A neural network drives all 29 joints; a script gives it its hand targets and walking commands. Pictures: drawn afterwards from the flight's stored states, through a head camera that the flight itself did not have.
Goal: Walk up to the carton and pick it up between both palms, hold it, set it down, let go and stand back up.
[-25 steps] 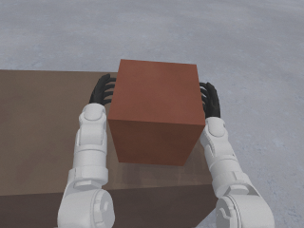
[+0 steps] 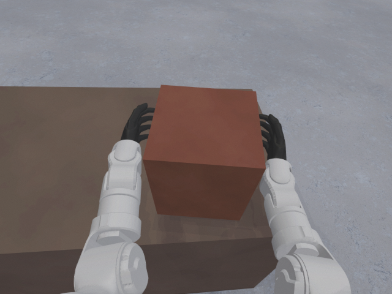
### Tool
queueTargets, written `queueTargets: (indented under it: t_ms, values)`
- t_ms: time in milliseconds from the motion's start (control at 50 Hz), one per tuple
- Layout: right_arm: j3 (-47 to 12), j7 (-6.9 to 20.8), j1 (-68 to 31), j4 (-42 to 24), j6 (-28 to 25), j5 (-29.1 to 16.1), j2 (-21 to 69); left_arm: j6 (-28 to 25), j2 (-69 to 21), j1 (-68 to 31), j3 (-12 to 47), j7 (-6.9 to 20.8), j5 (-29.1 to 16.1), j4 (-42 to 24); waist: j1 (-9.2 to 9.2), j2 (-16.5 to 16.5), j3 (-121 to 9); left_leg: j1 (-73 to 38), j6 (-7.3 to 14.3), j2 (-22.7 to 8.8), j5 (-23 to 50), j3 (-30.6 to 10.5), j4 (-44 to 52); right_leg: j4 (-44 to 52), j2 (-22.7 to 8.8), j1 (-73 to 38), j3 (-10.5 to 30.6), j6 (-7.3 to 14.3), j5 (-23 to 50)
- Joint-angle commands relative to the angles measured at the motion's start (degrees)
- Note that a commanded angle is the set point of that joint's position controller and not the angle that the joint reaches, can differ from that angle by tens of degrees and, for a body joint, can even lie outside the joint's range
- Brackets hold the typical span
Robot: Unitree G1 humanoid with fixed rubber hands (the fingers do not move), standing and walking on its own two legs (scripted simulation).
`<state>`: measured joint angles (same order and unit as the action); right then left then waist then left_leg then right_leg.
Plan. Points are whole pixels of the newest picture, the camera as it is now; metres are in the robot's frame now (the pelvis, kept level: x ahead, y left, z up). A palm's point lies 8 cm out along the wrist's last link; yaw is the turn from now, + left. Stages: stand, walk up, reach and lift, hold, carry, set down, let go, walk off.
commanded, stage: set down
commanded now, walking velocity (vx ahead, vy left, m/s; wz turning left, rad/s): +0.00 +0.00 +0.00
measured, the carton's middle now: (202, 157) +0.41 -0.03 +0.04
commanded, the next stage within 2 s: none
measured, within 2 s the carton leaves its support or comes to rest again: rests again in 1.02 s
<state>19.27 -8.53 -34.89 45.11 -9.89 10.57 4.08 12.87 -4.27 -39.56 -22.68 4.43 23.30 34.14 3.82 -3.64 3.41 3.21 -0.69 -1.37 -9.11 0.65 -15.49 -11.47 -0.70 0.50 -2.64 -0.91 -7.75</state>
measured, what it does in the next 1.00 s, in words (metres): stands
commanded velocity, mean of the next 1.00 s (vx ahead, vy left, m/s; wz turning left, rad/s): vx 0.00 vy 0.00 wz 0.00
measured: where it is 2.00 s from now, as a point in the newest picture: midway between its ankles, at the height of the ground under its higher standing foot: outside the picture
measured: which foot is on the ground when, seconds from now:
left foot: down 0.00-1.00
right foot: down 0.00-1.00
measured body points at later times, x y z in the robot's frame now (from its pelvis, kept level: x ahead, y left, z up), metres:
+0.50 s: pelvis +0.00 +0.00 +0.00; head +0.03 +0.03 +0.45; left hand +0.43 +0.12 +0.08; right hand +0.38 -0.18 +0.08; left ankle +0.00 +0.12 -0.75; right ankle -0.01 -0.12 -0.75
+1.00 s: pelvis +0.00 +0.00 +0.00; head +0.04 +0.02 +0.45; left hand +0.43 +0.12 +0.06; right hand +0.38 -0.18 +0.06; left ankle +0.00 +0.12 -0.75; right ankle -0.01 -0.12 -0.75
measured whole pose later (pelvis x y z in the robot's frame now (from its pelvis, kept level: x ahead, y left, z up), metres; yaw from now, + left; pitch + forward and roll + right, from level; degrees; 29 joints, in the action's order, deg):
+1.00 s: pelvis +0.00 +0.00 +0.00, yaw -1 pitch +3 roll +0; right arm 29.7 -7.0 -35.4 48.5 -14.9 21.3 7.3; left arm 0.9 -3.5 -42.2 -28.0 4.2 25.2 48.3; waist 2.5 -2.1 1.4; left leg 9.6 -0.5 -1.4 -7.9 2.2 -14.3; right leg -12.4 -0.7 8.4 -1.2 -1.0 -7.1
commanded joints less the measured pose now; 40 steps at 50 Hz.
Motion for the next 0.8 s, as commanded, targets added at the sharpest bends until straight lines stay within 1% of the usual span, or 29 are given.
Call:
queueTargets:
  t_ms: [0,20,40,80,100,140,180,200,220,260,300,320,340,360,380,400,440,460,480,540,580,600,620,640,680,700,720,740,780]
  values:
    - [-15.1,7.3,-29.8,-3.0,-1.8,2.5,25.1,-3.7,-24.7,-30.3,15.2,6.3,-1.8,-0.6,-0.22,3.7,-19.1,-4.7,-1.1,2.7,13.9,6.0,-0.1,-2.2,2.0,-6.8,-5.4,-2.3,17.1]
    - [-14.1,7.2,-30.1,-3.1,-1.7,3.2,25.3,-3.6,-24.9,-30.0,13.3,6.3,-1.5,1.1,-0.04,4.3,-18.3,-5.3,-0.8,2.5,11.5,6.0,0.9,-1.4,1.8,-6.5,-5.1,-2.0,13.9]
    - [-12.8,7.6,-31.1,-3.2,-1.9,4.3,25.5,-4.0,-25.6,-31.3,13.7,6.4,-1.4,0.6,-0.22,2.8,-19.6,-5.0,-0.7,2.3,10.5,6.2,1.1,-1.7,1.9,-6.9,-5.4,-2.1,13.5]
    - [-14.4,7.2,-29.3,-4.1,-2.8,4.8,25.9,-4.7,-25.9,-29.1,14.9,6.2,-1.8,0.7,-0.37,2.2,-21.7,-4.9,-0.9,2.8,14.7,6.2,-0.4,-3.3,1.9,-7.8,-5.4,-2.7,19.9]
    - [-14.5,7.2,-32.2,-5.1,-3.4,4.4,26.8,-5.6,-26.2,-32.1,15.4,5.9,-2.7,0.7,-0.72,3.4,-24.1,-4.9,-0.9,3.0,15.3,6.5,-0.4,-3.7,1.8,-7.7,-5.4,-2.8,21.3]
    - [-11.8,7.4,-32.7,-3.4,-2.7,5.2,26.7,-5.4,-25.5,-30.1,13.3,6.2,-1.5,4.3,-0.19,2.8,-21.6,-5.2,-0.9,2.6,14.4,6.4,0.0,-2.4,1.9,-5.8,-5.1,-2.6,18.9]
    - [-13.6,7.6,-30.4,-4.3,-3.5,5.0,26.0,-5.7,-26.9,-28.2,14.6,5.7,-1.3,2.8,-1.52,3.3,-23.6,-6.3,-1.1,2.4,18.2,6.2,-0.9,-3.2,2.4,-6.3,-5.4,-2.5,21.6]
    - [-13.1,7.5,-30.9,-3.3,-3.3,5.5,26.1,-5.9,-26.5,-28.8,13.9,5.9,-1.4,3.1,-0.37,3.0,-22.7,-5.7,-1.4,2.4,18.5,6.1,-1.0,-3.4,2.2,-6.1,-5.5,-2.5,23.2]
    - [-12.6,7.5,-30.8,-3.6,-2.9,5.6,25.7,-5.8,-25.5,-28.5,13.2,6.0,-1.6,5.6,-0.14,2.1,-20.9,-4.7,-0.7,2.5,15.7,5.9,0.3,-2.2,2.5,-6.0,-5.8,-2.6,20.4]
    - [-10.7,8.0,-30.0,-1.8,-2.3,6.0,26.0,-5.8,-26.0,-30.2,13.1,6.0,-1.6,4.9,0.6,3.5,-22.8,-6.9,-0.8,1.8,14.3,5.8,0.2,-1.6,2.5,-5.2,-5.4,-1.9,17.0]
    - [-11.0,8.0,-29.9,-2.2,-3.0,6.7,26.8,-6.7,-26.6,-31.9,13.8,5.6,-1.5,2.4,-0.49,4.6,-24.1,-7.2,-1.2,1.9,17.7,6.5,-0.6,-2.7,2.3,-4.0,-5.4,-2.2,19.0]
    - [-11.2,8.0,-29.3,-1.4,-3.3,6.9,27.4,-7.3,-26.9,-31.3,14.8,5.4,-2.0,3.4,0.2,4.9,-26.0,-8.4,-1.7,1.7,19.4,6.2,-1.3,-3.1,2.6,-3.4,-5.5,-2.0,19.5]
    - [-11.3,8.0,-31.6,-2.5,-3.8,6.7,27.2,-7.5,-27.2,-30.2,13.0,5.1,-1.9,5.5,-0.53,4.1,-23.7,-6.5,-1.7,1.7,19.5,6.3,-1.3,-2.7,2.8,-3.1,-5.5,-1.9,19.9]
    - [-10.9,8.1,-30.3,-1.6,-4.1,7.2,27.2,-7.9,-28.1,-30.5,15.0,4.8,-1.7,2.7,0.32,5.4,-25.6,-9.1,-2.2,1.8,22.5,6.2,-2.7,-3.3,3.0,-1.9,-6.1,-1.9,20.5]
    - [-9.6,8.2,-29.7,-0.3,-3.9,7.6,26.5,-7.7,-27.7,-29.7,14.1,4.8,-1.7,5.4,1.27,4.4,-23.2,-9.7,-2.4,1.1,22.6,5.6,-2.5,-2.6,3.2,-1.1,-6.4,-1.8,19.6]
    - [-11.3,8.2,-29.3,0.2,-3.8,7.1,27.2,-8.1,-27.4,-30.0,13.6,5.0,-0.9,4.3,-0.74,4.6,-23.1,-9.6,-2.1,1.2,21.9,5.7,-2.0,-2.7,3.1,-2.3,-5.9,-1.8,19.5]
    - [-10.2,8.3,-32.0,-1.4,-4.9,6.9,27.5,-8.6,-28.1,-30.9,14.2,4.8,-1.4,5.2,-1.07,4.3,-25.9,-8.4,-1.9,1.2,21.9,5.3,-1.9,-2.6,3.7,-2.8,-6.0,-1.8,19.5]
    - [-9.1,8.6,-30.4,0.0,-4.4,7.7,26.4,-8.4,-26.6,-31.2,13.7,4.9,-1.4,7.1,-0.43,4.2,-23.7,-7.7,-1.9,1.2,20.1,5.7,-1.9,-2.1,3.5,-1.8,-5.8,-1.7,16.7]
    - [-10.0,8.7,-29.9,0.2,-4.1,7.6,27.3,-8.7,-26.5,-31.0,12.6,4.9,-0.6,5.9,-1.75,4.6,-23.4,-6.0,-1.6,1.4,17.4,6.0,-1.0,-2.3,2.5,-3.1,-5.2,-1.8,16.9]
    - [-9.1,8.7,-29.9,-0.5,-4.3,8.2,26.5,-8.8,-26.2,-30.9,12.6,4.8,-1.1,6.3,-1.42,4.1,-23.0,-3.4,-1.2,1.8,16.5,6.9,-0.1,-3.2,2.1,-5.1,-4.9,-2.2,20.0]
    - [-9.4,8.7,-30.1,-0.6,-4.2,8.5,28.5,-9.3,-26.1,-30.2,11.5,5.0,-0.8,8.2,-0.96,1.8,-22.5,-3.6,-0.7,2.2,18.0,6.7,-0.9,-3.6,2.1,-5.4,-4.6,-2.5,24.3]
    - [-9.2,8.5,-29.0,-0.2,-4.5,9.2,28.0,-9.6,-27.6,-29.5,12.1,5.1,-0.4,8.7,0.92,2.8,-23.4,-4.5,-1.4,2.1,17.6,6.4,-0.9,-3.6,2.4,-4.6,-5.1,-2.7,23.5]
    - [-8.2,8.5,-30.5,-1.4,-4.5,9.6,28.0,-10.0,-26.2,-30.9,11.1,5.4,0.1,9.0,-0.93,4.1,-24.3,-4.9,-1.1,2.0,16.5,6.9,-0.5,-3.2,2.0,-3.2,-4.7,-2.7,20.8]
    - [-8.4,8.7,-30.0,0.1,-4.4,10.2,28.5,-10.2,-26.6,-30.1,11.1,5.2,-0.1,9.1,-1.28,2.7,-23.5,-3.3,-0.9,1.8,16.0,6.8,-0.1,-3.4,2.0,-4.2,-4.7,-2.6,21.8]
    - [-9.1,8.8,-29.2,0.1,-5.2,9.9,28.7,-11.0,-27.3,-29.8,11.7,4.8,-0.7,8.5,-0.61,3.3,-25.2,-3.8,-1.5,1.4,19.5,6.4,-1.5,-4.7,2.1,-4.5,-4.8,-2.1,24.8]
    - [-9.1,8.9,-29.4,-0.2,-5.3,9.0,28.7,-10.9,-27.8,-30.0,12.4,4.9,-0.7,9.1,0.0,4.6,-26.0,-4.6,-1.5,1.7,19.5,6.1,-1.5,-3.6,2.6,-3.1,-5.4,-2.4,23.1]
    - [-8.9,8.9,-30.1,-0.1,-5.6,10.0,29.2,-11.3,-27.0,-29.9,12.8,4.8,-0.7,9.1,-0.68,4.1,-26.9,-5.0,-1.1,1.3,18.2,6.1,-1.2,-3.3,2.8,-2.3,-5.2,-2.0,21.7]
    - [-7.4,8.8,-29.3,2.5,-5.5,11.1,28.9,-11.9,-26.0,-31.9,12.0,4.7,-0.4,8.7,0.05,4.1,-26.0,-3.9,-1.1,1.4,16.9,6.0,-0.8,-3.7,2.0,-3.2,-5.1,-1.9,21.5]
    - [-7.2,8.9,-28.3,1.9,-5.4,11.5,29.8,-12.3,-25.1,-31.5,9.8,4.9,0.8,10.7,-1.9,4.0,-24.5,-2.3,-0.2,1.7,14.8,7.0,0.0,-4.0,1.6,-4.0,-4.4,-2.4,20.9]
